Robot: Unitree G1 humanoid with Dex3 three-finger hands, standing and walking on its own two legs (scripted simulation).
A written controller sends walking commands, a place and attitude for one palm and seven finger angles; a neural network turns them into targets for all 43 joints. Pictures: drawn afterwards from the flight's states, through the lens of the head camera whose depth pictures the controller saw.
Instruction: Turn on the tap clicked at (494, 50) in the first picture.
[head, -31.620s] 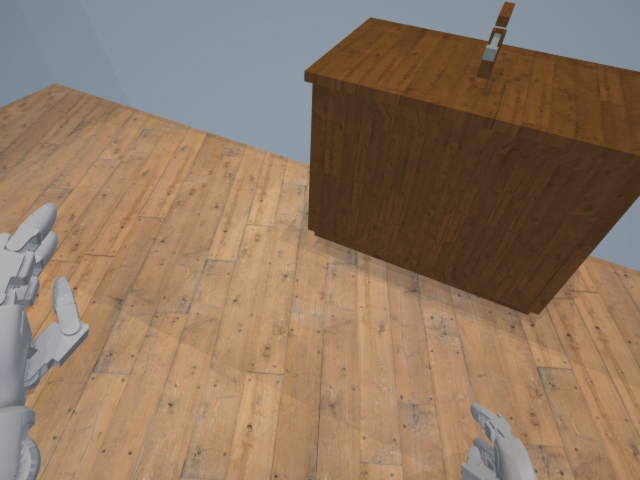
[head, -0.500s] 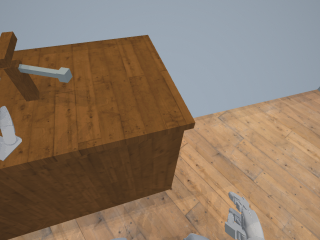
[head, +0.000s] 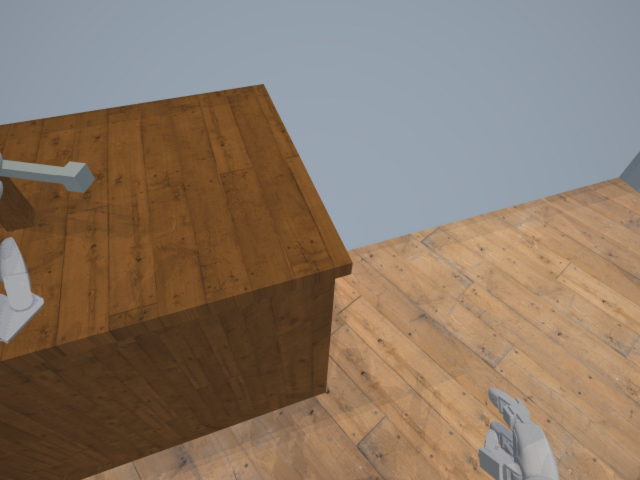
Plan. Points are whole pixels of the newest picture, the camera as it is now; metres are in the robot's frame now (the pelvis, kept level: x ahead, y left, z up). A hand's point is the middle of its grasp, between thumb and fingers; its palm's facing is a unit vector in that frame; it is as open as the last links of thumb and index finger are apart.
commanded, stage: come to a stop and stand still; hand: left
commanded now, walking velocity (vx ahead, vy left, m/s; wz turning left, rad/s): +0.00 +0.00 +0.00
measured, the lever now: (76, 177) +0.45 +0.36 +0.12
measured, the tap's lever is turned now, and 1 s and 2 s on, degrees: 62 62 62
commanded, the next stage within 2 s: look again from close up in 1.36 s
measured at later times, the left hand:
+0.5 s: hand out of the picture +0.22 +0.32 +0.20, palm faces +0.45 -0.82 -0.34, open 7.4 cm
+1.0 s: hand (39, 272) +0.26 +0.28 +0.18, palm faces +0.36 -0.85 -0.38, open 7.4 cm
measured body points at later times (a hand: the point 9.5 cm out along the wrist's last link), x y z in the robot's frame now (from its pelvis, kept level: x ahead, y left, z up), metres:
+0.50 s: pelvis -0.01 +0.06 +0.01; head -0.01 +0.09 +0.46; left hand +0.19 +0.36 +0.22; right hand +0.15 -0.15 -0.06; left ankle +0.03 +0.12 -0.73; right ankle +0.04 -0.08 -0.73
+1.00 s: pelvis +0.04 +0.04 +0.01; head +0.05 +0.05 +0.46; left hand +0.23 +0.32 +0.20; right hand +0.22 -0.19 -0.06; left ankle +0.03 +0.12 -0.73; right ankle +0.04 -0.08 -0.73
